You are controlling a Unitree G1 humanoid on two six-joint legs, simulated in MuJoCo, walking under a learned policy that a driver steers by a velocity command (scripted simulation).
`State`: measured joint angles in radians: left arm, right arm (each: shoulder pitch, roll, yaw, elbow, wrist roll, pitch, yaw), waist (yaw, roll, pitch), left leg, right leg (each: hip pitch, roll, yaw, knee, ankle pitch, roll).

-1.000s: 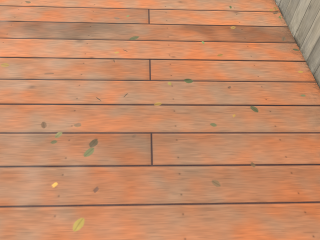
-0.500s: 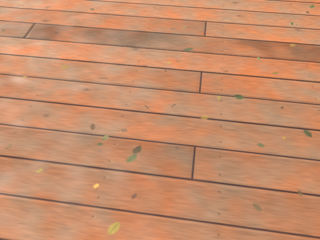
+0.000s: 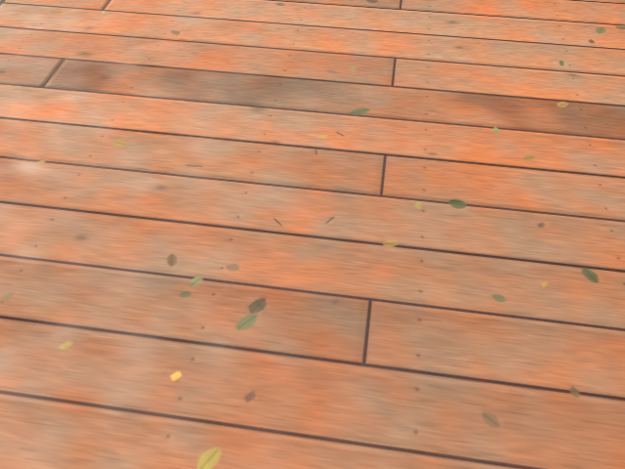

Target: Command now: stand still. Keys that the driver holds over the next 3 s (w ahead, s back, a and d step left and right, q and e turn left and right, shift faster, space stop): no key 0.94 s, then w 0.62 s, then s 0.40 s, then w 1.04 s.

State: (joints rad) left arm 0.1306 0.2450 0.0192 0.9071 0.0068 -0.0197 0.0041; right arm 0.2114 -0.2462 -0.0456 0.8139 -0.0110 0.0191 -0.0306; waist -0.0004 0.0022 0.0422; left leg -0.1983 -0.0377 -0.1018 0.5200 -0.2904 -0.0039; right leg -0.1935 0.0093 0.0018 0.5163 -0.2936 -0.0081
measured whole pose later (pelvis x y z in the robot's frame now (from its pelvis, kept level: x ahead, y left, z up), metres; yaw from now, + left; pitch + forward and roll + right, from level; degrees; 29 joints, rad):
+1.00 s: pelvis +0.00 -0.02 +0.00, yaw -1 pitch -1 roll +0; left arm 0.22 0.22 0.00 1.08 0.00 -0.01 0.03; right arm 0.25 -0.21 -0.02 1.09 0.00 0.00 -0.05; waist 0.01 0.01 0.03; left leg -0.19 0.00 -0.10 0.49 -0.28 -0.03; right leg -0.19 0.04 0.00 0.48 -0.27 -0.04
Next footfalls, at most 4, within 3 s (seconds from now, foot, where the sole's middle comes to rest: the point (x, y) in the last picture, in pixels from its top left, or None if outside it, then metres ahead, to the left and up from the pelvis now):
1.24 left None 0.09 0.13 -0.77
1.70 right None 0.45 -0.08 -0.77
2.12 left None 0.33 0.14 -0.77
2.64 right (389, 428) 0.60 -0.13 -0.77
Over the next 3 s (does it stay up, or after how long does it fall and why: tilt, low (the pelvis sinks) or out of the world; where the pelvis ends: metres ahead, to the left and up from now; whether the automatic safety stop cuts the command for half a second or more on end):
stays up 0.65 -0.05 0.01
